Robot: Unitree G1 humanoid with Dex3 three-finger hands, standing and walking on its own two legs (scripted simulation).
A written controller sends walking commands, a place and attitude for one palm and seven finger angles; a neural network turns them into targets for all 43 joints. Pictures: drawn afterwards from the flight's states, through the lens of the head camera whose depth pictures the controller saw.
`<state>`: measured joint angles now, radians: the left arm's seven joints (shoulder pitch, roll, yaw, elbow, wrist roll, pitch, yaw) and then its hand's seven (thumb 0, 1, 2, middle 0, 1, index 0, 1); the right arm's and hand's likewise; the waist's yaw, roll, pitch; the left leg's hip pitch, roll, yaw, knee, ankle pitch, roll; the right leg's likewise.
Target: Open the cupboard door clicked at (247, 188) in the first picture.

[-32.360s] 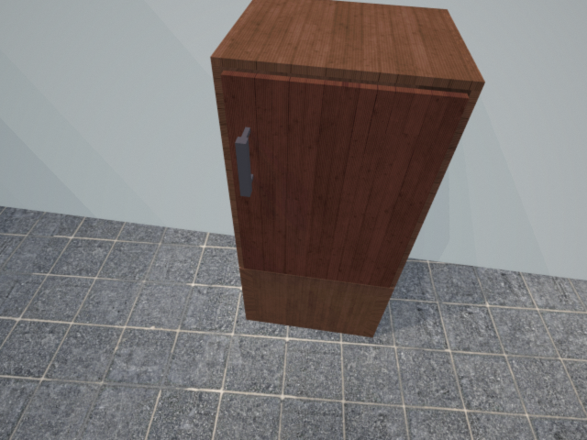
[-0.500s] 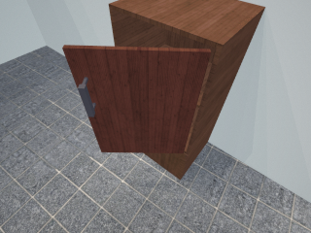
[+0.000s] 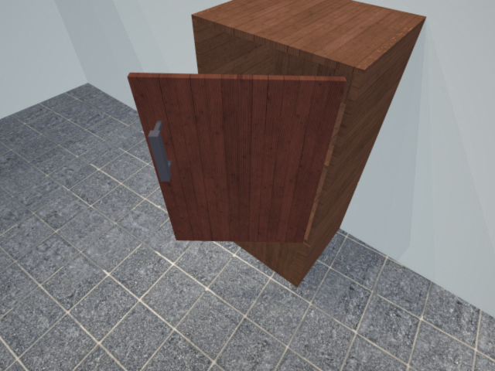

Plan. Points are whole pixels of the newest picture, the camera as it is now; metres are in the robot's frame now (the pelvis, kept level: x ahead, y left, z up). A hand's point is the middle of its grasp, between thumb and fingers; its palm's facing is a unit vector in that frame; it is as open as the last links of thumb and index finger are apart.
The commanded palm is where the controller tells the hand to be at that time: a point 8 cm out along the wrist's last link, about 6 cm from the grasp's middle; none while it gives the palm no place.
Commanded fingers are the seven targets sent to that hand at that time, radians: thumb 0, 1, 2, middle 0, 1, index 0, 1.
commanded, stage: come to a stop and stand still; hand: left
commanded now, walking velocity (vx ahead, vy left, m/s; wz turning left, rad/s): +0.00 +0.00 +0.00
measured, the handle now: (162, 151) +0.56 +0.23 +0.02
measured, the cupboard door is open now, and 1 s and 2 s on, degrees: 38 38 38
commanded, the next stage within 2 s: look again from close up in 0.22 s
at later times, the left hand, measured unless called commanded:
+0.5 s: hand out of the picture -0.01 +0.16 -0.18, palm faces +0.02 -0.99 -0.15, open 7.4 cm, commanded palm none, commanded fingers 0.00 0.90 0.90 -0.20 -0.30 -0.20 -0.30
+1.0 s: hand out of the picture +0.09 +0.21 -0.12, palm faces +0.20 -0.94 -0.26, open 7.3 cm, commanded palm +0.11 +0.23 -0.06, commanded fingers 0.00 0.74 0.83 -0.21 -0.41 -0.21 -0.41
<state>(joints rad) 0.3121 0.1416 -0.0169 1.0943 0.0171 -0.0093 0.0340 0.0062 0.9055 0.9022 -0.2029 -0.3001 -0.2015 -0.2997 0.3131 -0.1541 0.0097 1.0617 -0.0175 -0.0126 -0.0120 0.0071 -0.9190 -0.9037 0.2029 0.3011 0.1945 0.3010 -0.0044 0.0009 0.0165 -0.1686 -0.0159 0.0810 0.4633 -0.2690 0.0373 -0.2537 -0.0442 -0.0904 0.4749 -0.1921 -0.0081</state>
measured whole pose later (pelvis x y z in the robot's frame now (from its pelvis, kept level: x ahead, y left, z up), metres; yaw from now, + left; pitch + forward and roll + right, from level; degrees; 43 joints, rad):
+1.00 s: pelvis +0.01 +0.01 +0.00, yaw +1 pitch -1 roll +1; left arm 0.53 0.20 -0.01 0.40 -0.11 0.07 0.15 0.06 0.96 0.89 -0.21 -0.31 -0.21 -0.31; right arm 0.40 -0.18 0.02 0.94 0.05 -0.20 -0.06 0.03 -0.93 -0.90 0.21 0.30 0.20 0.30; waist -0.01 -0.01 0.00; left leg -0.19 -0.05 0.08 0.50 -0.30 0.05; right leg -0.29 -0.07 -0.06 0.56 -0.24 0.00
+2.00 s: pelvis +0.00 +0.00 -0.06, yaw +2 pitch +12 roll -2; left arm 0.26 0.32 0.32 0.14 -0.35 -0.38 -0.38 0.00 -0.21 0.43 -0.28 -1.01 -0.28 -1.01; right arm 0.28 -0.29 -0.01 0.56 0.04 -0.24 -0.06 0.02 -0.90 -0.90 0.21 0.30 0.20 0.30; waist -0.02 0.01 -0.09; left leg -0.70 0.01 0.02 1.00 -0.51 0.03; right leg -0.74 -0.03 -0.11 0.94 -0.41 -0.02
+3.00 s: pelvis +0.01 +0.00 -0.04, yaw +2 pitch +9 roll -2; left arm -0.05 0.41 0.44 0.44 -0.35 -0.29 -0.49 -0.01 -0.50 0.30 -0.30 -1.20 -0.30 -1.20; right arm 0.29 -0.28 0.05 0.57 0.04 -0.20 -0.07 0.01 -0.90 -0.90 0.21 0.30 0.20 0.30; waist -0.01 0.02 -0.07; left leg -0.57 0.01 0.03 0.86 -0.45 0.04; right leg -0.61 -0.02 -0.10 0.79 -0.34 -0.01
